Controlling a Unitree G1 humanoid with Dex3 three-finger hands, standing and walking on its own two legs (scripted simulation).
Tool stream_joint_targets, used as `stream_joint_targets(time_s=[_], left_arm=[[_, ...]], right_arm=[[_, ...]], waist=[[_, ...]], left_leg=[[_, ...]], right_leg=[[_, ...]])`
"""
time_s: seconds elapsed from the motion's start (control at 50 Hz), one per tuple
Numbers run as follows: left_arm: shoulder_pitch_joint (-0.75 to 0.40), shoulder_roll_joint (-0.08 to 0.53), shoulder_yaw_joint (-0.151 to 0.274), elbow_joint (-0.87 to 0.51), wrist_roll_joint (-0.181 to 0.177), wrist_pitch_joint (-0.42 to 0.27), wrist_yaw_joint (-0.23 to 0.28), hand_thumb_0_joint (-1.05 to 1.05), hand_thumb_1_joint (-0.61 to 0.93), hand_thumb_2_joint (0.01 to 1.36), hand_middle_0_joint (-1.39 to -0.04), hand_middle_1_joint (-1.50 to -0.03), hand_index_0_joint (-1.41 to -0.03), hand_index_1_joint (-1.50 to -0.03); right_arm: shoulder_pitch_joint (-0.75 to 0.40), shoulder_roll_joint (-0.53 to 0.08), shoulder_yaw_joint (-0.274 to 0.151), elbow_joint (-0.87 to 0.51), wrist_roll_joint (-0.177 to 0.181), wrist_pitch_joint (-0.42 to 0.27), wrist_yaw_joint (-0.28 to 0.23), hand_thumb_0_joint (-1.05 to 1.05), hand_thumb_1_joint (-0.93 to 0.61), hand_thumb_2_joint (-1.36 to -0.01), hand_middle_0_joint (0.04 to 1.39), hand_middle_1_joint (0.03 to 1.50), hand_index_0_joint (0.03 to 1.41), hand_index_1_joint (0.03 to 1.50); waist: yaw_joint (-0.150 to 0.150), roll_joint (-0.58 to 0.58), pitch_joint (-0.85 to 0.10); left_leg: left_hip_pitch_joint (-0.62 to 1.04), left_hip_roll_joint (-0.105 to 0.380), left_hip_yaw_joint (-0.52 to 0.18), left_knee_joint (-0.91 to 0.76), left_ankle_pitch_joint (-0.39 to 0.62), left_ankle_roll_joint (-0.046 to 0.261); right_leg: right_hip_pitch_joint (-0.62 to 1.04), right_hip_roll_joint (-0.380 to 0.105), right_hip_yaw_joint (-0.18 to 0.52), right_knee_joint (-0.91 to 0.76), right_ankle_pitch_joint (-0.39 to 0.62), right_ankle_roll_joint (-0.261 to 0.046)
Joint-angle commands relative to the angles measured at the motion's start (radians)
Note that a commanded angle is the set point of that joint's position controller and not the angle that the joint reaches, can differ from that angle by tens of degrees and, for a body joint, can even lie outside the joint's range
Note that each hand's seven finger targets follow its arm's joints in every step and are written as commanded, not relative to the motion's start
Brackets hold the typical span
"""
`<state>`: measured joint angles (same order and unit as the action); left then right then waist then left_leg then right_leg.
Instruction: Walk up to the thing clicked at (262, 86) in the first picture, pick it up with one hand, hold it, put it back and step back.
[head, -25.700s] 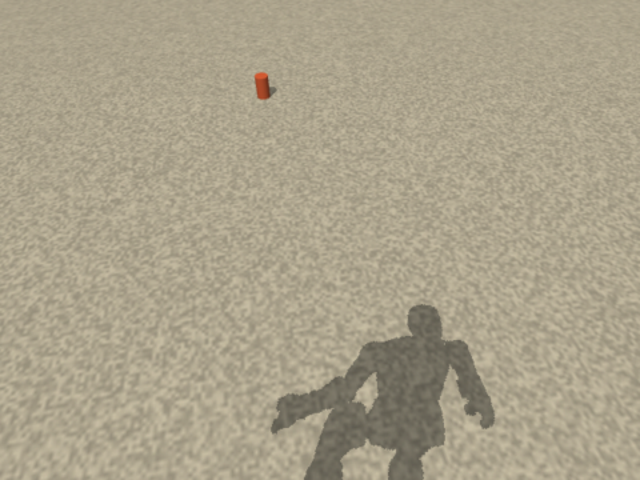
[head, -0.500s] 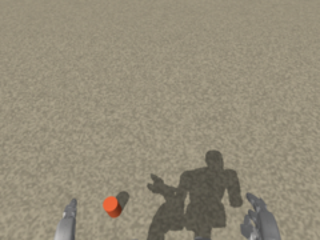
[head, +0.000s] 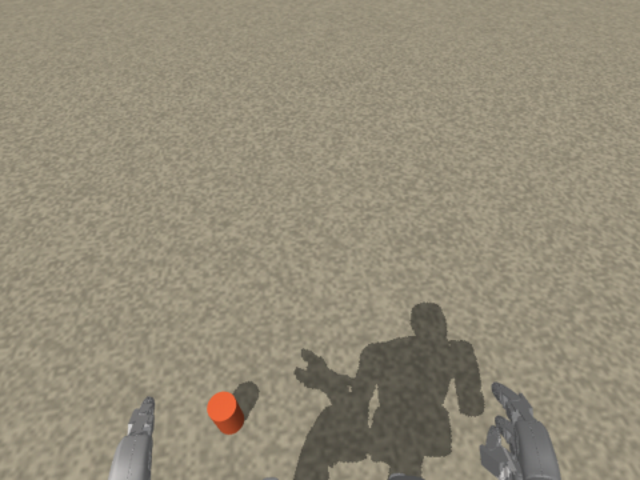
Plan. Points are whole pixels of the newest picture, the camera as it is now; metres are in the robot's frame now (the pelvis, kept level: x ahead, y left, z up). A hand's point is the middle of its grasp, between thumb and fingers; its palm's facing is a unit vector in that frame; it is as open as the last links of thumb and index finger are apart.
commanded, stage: home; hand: left
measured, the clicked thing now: (226, 413) +0.41 +0.28 -0.66
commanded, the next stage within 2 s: stand in 0.56 s
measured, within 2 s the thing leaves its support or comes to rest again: neither
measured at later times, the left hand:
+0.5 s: hand (181, 466) +0.17 +0.19 -0.06, palm faces +0.10 -0.95 -0.29, open 17.5 cm
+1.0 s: hand (182, 464) +0.17 +0.19 -0.06, palm faces +0.08 -0.95 -0.30, open 12.1 cm
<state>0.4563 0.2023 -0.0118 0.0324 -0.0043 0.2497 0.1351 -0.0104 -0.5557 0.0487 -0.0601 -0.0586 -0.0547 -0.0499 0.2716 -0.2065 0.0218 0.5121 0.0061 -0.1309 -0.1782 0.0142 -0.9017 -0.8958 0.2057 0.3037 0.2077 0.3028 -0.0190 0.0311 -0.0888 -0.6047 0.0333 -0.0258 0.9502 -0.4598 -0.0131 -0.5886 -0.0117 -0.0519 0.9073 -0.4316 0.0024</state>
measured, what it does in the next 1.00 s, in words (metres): stands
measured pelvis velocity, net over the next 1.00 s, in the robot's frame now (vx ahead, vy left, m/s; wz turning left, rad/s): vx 0.01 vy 0.00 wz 0.00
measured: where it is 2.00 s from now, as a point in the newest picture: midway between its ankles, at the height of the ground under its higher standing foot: outside the picture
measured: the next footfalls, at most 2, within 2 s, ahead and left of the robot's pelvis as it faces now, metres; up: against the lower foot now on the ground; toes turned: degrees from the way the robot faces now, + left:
none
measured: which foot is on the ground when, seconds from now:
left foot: down 0.00-1.00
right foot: down 0.00-1.00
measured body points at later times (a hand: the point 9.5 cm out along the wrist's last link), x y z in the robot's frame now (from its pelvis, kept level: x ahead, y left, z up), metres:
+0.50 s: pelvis +0.00 +0.00 +0.00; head +0.03 +0.01 +0.45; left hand +0.16 +0.24 -0.04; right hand +0.16 -0.23 -0.07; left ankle +0.01 +0.12 -0.69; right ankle +0.02 -0.12 -0.69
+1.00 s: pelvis +0.01 +0.00 +0.00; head +0.03 +0.01 +0.45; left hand +0.17 +0.24 -0.04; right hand +0.17 -0.24 -0.07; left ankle +0.01 +0.12 -0.69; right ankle +0.02 -0.12 -0.69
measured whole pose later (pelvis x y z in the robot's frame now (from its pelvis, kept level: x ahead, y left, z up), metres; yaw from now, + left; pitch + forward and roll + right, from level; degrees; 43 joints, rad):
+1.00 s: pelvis +0.01 +0.00 +0.00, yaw +0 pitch +6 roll -1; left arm 0.43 0.21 -0.01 0.07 0.02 0.21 0.12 -0.01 0.14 0.67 -0.19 -0.28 -0.19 -0.27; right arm 0.26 -0.21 0.02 0.54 -0.02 -0.13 -0.16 0.01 -0.90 -0.89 0.21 0.30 0.21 0.30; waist -0.01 0.03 -0.07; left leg -0.58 0.03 -0.02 0.94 -0.47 -0.01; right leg -0.56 -0.02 -0.05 0.89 -0.44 0.01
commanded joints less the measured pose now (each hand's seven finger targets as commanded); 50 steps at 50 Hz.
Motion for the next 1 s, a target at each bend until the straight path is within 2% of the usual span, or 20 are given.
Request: stream_joint_targets(time_s=[0.0,0.02,0.06,0.16,0.22,0.26,0.28,0.36,0.46,0.48,0.58,0.64,0.66,0.68,0.7,0.76,0.86,0.94,0.96,0.98], left_arm=[[-0.020,0.094,0.057,-0.184,0.005,-0.054,0.011,0.000,-0.581,0.036,-0.048,-0.050,-0.048,-0.050],[-0.014,0.097,0.057,-0.194,0.007,-0.051,0.011,0.000,-0.568,0.044,-0.050,-0.052,-0.050,-0.052],[-0.016,0.098,0.063,-0.191,0.008,-0.053,0.014,0.000,-0.551,0.053,-0.051,-0.055,-0.051,-0.055],[-0.048,0.093,0.051,-0.177,0.008,-0.055,0.014,0.000,-0.545,0.057,-0.052,-0.056,-0.052,-0.056],[-0.029,0.105,0.065,-0.204,0.008,-0.057,0.015,0.000,-0.576,0.039,-0.049,-0.051,-0.049,-0.051],[-0.018,0.095,0.053,-0.188,0.008,-0.052,0.013,0.000,-0.581,0.036,-0.048,-0.050,-0.048,-0.050],[-0.022,0.101,0.065,-0.186,0.008,-0.054,0.016,0.000,-0.559,0.049,-0.051,-0.054,-0.051,-0.054],[-0.036,0.091,0.053,-0.192,0.007,-0.061,0.014,0.000,-0.574,0.040,-0.049,-0.051,-0.049,-0.051],[-0.018,0.088,0.052,-0.180,0.008,-0.058,0.012,0.000,-0.581,0.036,-0.048,-0.050,-0.048,-0.050],[-0.033,0.095,0.057,-0.198,0.006,-0.058,0.012,0.000,-0.566,0.045,-0.050,-0.052,-0.050,-0.052],[-0.024,0.089,0.052,-0.200,0.009,-0.060,0.011,0.000,-0.589,0.031,-0.047,-0.048,-0.047,-0.048],[-0.022,0.096,0.059,-0.185,0.010,-0.058,0.012,0.000,-0.570,0.043,-0.049,-0.052,-0.049,-0.052],[-0.040,0.091,0.051,-0.189,0.008,-0.058,0.011,0.000,-0.490,0.123,-0.129,-0.132,-0.129,-0.132],[-0.026,0.093,0.058,-0.176,0.009,-0.057,0.011,0.000,-0.410,0.203,-0.200,-0.212,-0.200,-0.212],[-0.032,0.089,0.053,-0.190,0.009,-0.056,0.012,0.000,-0.330,0.283,-0.200,-0.292,-0.200,-0.292],[-0.014,0.101,0.062,-0.193,0.008,-0.060,0.012,0.000,-0.090,0.523,-0.200,-0.300,-0.200,-0.300],[-0.017,0.086,0.055,-0.180,0.007,-0.054,0.011,0.000,0.310,0.900,-0.200,-0.300,-0.200,-0.300],[-0.021,0.093,0.059,-0.190,0.007,-0.056,0.014,0.000,0.630,0.900,-0.200,-0.300,-0.200,-0.300],[-0.187,0.234,0.100,0.161,0.096,-0.161,-0.038,0.000,0.710,0.900,-0.200,-0.300,-0.200,-0.300],[-0.162,0.247,0.108,0.250,0.106,-0.203,-0.064,0.000,0.790,0.900,-0.200,-0.300,-0.200,-0.300]], right_arm=[[-0.060,-0.120,-0.046,-0.155,0.002,-0.063,-0.013,0.000,-0.901,-0.901,0.200,0.301,0.200,0.301],[-0.058,-0.118,-0.047,-0.154,0.001,-0.065,-0.013,0.000,-0.901,-0.901,0.200,0.301,0.200,0.301],[-0.055,-0.117,-0.046,-0.151,0.000,-0.063,-0.015,0.000,-0.901,-0.901,0.200,0.301,0.200,0.301],[-0.066,-0.118,-0.044,-0.150,-0.001,-0.062,-0.013,0.000,-0.900,-0.901,0.200,0.301,0.200,0.301],[-0.060,-0.112,-0.041,-0.154,-0.001,-0.064,-0.015,0.000,-0.901,-0.901,0.200,0.301,0.200,0.301],[-0.056,-0.117,-0.045,-0.151,0.000,-0.064,-0.014,0.000,-0.901,-0.901,0.200,0.301,0.200,0.301],[-0.060,-0.117,-0.045,-0.148,-0.001,-0.065,-0.014,0.000,-0.900,-0.901,0.200,0.301,0.200,0.301],[-0.065,-0.110,-0.038,-0.152,-0.001,-0.064,-0.010,0.000,-0.900,-0.902,0.200,0.301,0.200,0.301],[-0.054,-0.120,-0.047,-0.148,-0.001,-0.066,-0.012,0.000,-0.900,-0.902,0.200,0.301,0.200,0.301],[-0.057,-0.115,-0.044,-0.148,-0.001,-0.065,-0.010,0.000,-0.900,-0.902,0.200,0.301,0.200,0.301],[-0.051,-0.117,-0.045,-0.144,-0.003,-0.065,-0.013,0.000,-0.900,-0.902,0.200,0.301,0.200,0.301],[-0.052,-0.114,-0.044,-0.144,-0.003,-0.063,-0.014,0.000,-0.900,-0.902,0.200,0.301,0.200,0.301],[-0.058,-0.111,-0.040,-0.145,-0.001,-0.064,-0.012,0.000,-0.900,-0.900,0.200,0.300,0.200,0.300],[-0.053,-0.118,-0.047,-0.141,-0.003,-0.064,-0.013,0.000,-0.900,-0.900,0.200,0.300,0.200,0.300],[-0.051,-0.117,-0.046,-0.142,-0.002,-0.064,-0.013,0.000,-0.900,-0.900,0.200,0.300,0.200,0.300],[-0.060,-0.112,-0.041,-0.146,-0.001,-0.062,-0.011,0.000,-0.900,-0.900,0.200,0.300,0.200,0.300],[-0.051,-0.116,-0.047,-0.143,-0.001,-0.064,-0.012,0.000,-0.900,-0.900,0.200,0.300,0.200,0.300],[-0.054,-0.119,-0.047,-0.148,-0.001,-0.062,-0.010,0.000,-0.900,-0.900,0.200,0.300,0.200,0.300],[-0.123,-0.255,-0.087,0.064,-0.112,0.012,0.049,0.000,-0.900,-0.900,0.200,0.300,0.200,0.300],[-0.099,-0.247,-0.098,0.100,-0.118,0.042,0.080,0.000,-0.900,-0.900,0.200,0.300,0.200,0.300]], waist=[[-0.002,-0.011,-0.087],[-0.003,-0.008,-0.127],[-0.001,-0.001,-0.130],[-0.005,-0.007,-0.082],[0.006,-0.005,-0.114],[-0.002,-0.022,-0.107],[0.003,-0.016,-0.100],[0.008,0.007,-0.073],[-0.004,-0.003,-0.102],[0.004,0.001,-0.104],[-0.001,-0.003,-0.121],[-0.002,-0.010,-0.117],[-0.001,-0.011,-0.088],[-0.006,-0.014,-0.107],[0.000,-0.004,-0.102],[0.007,-0.012,-0.109],[0.001,-0.001,-0.103],[0.005,0.003,-0.113],[0.038,-0.072,0.026],[0.032,-0.104,-0.039]], left_leg=[[0.053,-0.026,0.021,-0.168,0.132,0.020],[0.069,-0.025,0.019,-0.161,0.167,0.019],[0.075,-0.023,0.019,-0.159,0.196,0.016],[0.046,-0.022,0.012,-0.178,0.119,0.018],[0.061,-0.025,0.020,-0.160,0.179,0.018],[0.063,-0.026,0.022,-0.157,0.181,0.020],[0.058,-0.026,0.023,-0.161,0.170,0.019],[0.043,-0.024,0.016,-0.180,0.125,0.016],[0.062,-0.021,0.012,-0.175,0.155,0.016],[0.058,-0.024,0.014,-0.172,0.160,0.017],[0.083,-0.020,0.016,-0.160,0.223,0.015],[0.074,-0.023,0.018,-0.156,0.220,0.017],[0.061,-0.025,0.022,-0.159,0.192,0.018],[0.070,-0.022,0.018,-0.163,0.194,0.018],[0.074,-0.022,0.019,-0.167,0.193,0.017],[0.071,-0.024,0.018,-0.161,0.211,0.017],[0.076,-0.023,0.020,-0.164,0.200,0.016],[0.075,-0.019,0.012,-0.172,0.206,0.014],[0.109,0.019,-0.039,-0.201,0.309,0.050],[0.159,0.019,-0.015,-0.185,0.316,0.071]], right_leg=[[0.059,0.026,-0.009,-0.165,0.113,-0.005],[0.074,0.028,-0.010,-0.156,0.147,-0.007],[0.074,0.030,-0.011,-0.147,0.171,-0.008],[0.053,0.030,-0.015,-0.160,0.096,-0.008],[0.075,0.024,-0.008,-0.160,0.154,-0.008],[0.071,0.025,-0.009,-0.162,0.160,-0.005],[0.074,0.024,-0.007,-0.163,0.149,-0.006],[0.058,0.027,-0.014,-0.163,0.104,-0.010],[0.062,0.029,-0.016,-0.154,0.132,-0.009],[0.071,0.026,-0.014,-0.158,0.136,-0.009],[0.074,0.028,-0.014,-0.145,0.192,-0.010],[0.076,0.026,-0.012,-0.152,0.194,-0.007],[0.067,0.022,-0.010,-0.163,0.169,-0.006],[0.069,0.026,-0.012,-0.157,0.169,-0.007],[0.069,0.025,-0.012,-0.154,0.168,-0.007],[0.083,0.024,-0.013,-0.156,0.183,-0.007],[0.076,0.024,-0.013,-0.156,0.176,-0.007],[0.080,0.028,-0.019,-0.145,0.175,-0.011],[0.183,-0.061,0.095,-0.193,0.239,-0.070],[0.204,-0.074,0.113,-0.193,0.273,-0.092]])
